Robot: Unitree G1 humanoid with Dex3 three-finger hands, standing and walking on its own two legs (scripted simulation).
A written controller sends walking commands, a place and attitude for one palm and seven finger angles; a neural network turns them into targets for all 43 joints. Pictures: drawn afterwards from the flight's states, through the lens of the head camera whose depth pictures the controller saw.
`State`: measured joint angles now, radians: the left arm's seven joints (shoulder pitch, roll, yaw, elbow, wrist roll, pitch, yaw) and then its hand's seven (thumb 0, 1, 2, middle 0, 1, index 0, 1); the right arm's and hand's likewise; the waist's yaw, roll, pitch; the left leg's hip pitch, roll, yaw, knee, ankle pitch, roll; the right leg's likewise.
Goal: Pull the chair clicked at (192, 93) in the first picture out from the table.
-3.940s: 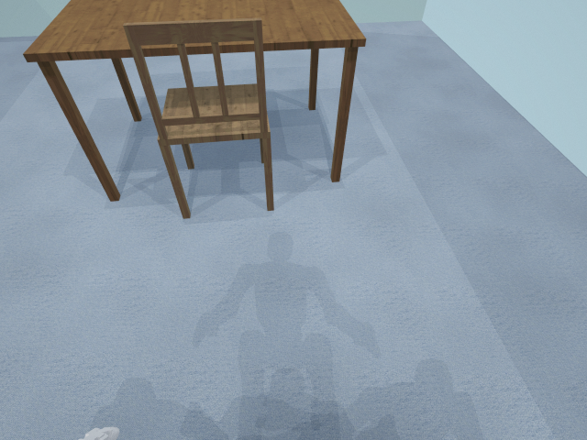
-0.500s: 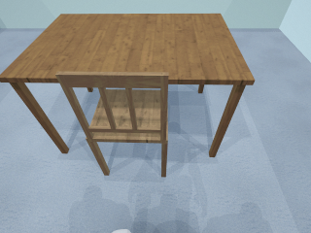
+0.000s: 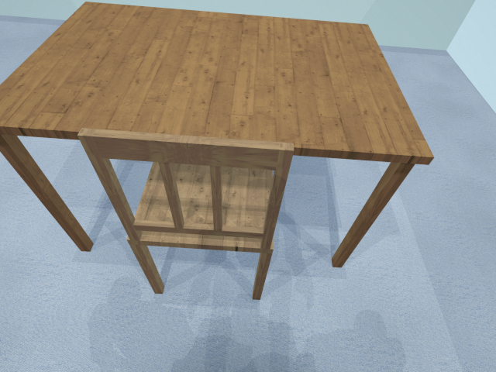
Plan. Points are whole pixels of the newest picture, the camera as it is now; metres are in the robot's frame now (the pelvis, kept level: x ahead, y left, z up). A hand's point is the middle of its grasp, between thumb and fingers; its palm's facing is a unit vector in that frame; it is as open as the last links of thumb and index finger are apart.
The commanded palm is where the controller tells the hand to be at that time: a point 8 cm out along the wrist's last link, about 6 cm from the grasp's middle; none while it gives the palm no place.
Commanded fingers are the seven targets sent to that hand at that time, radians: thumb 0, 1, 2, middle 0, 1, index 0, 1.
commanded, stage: come to a stop and stand still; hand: left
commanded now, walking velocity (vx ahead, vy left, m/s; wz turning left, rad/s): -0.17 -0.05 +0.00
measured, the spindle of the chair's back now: (173, 196) +0.50 +0.21 -0.11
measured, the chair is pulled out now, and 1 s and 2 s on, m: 0.00 0.00 0.00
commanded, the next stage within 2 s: look again from close up in 0.80 s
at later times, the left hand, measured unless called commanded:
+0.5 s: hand out of the picture +0.02 +0.14 -0.16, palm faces +0.07 -0.97 -0.25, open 7.3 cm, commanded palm none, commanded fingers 0.00 0.90 0.90 -0.20 -0.30 -0.20 -0.30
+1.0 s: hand out of the picture -0.06 +0.12 -0.17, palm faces +0.04 -0.98 -0.21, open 7.4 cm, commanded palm none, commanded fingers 0.00 0.90 0.90 -0.20 -0.30 -0.20 -0.30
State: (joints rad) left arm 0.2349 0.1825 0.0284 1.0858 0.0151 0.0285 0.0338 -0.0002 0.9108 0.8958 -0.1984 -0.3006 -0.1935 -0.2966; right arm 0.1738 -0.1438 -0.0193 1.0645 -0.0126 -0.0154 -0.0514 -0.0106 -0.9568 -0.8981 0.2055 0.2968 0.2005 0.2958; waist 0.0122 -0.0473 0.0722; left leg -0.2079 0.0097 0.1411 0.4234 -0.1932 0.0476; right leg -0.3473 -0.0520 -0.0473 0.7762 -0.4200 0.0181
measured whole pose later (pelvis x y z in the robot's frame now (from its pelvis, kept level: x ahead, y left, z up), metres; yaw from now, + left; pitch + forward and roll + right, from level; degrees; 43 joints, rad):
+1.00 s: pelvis -0.03 -0.05 -0.01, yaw +2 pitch +1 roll +0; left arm 0.31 0.10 -0.01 1.14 0.02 -0.02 0.04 0.00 0.91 0.90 -0.20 -0.30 -0.20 -0.30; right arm 0.32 -0.14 0.00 1.10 -0.02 -0.01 -0.03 0.00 -0.91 -0.90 0.20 0.30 0.20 0.30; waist -0.01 0.07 0.03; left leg -0.19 0.05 0.00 0.53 -0.35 -0.03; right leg -0.24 0.02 -0.08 0.54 -0.31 -0.05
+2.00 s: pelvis -0.05 -0.04 +0.00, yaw +1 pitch -1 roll +1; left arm 0.29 0.14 -0.01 1.12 0.01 -0.02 0.03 0.00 0.91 0.90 -0.20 -0.30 -0.20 -0.30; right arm 0.31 -0.12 0.02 1.14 -0.01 -0.02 -0.03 0.00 -0.91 -0.90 0.20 0.30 0.20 0.30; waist 0.01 0.01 0.04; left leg -0.13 0.02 0.02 0.42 -0.28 -0.02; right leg -0.20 0.01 -0.06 0.47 -0.26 -0.04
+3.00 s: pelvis +0.04 -0.02 -0.02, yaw +4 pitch +0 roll +1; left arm 0.19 0.18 0.05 0.99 0.02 -0.05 0.00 0.01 0.93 0.90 -0.20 -0.30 -0.20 -0.30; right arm 0.45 -0.11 0.01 1.15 -0.02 -0.05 -0.03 0.00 -0.91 -0.90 0.20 0.30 0.20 0.30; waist -0.01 0.02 0.09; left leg -0.10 -0.01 0.02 0.62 -0.46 0.02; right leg -0.34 -0.03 -0.11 0.62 -0.22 -0.07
